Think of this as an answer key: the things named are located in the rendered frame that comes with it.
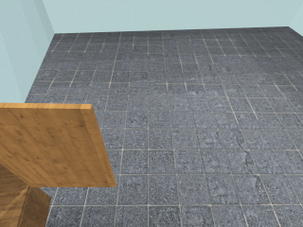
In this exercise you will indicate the cupboard door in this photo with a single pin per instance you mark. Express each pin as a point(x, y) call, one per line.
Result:
point(54, 145)

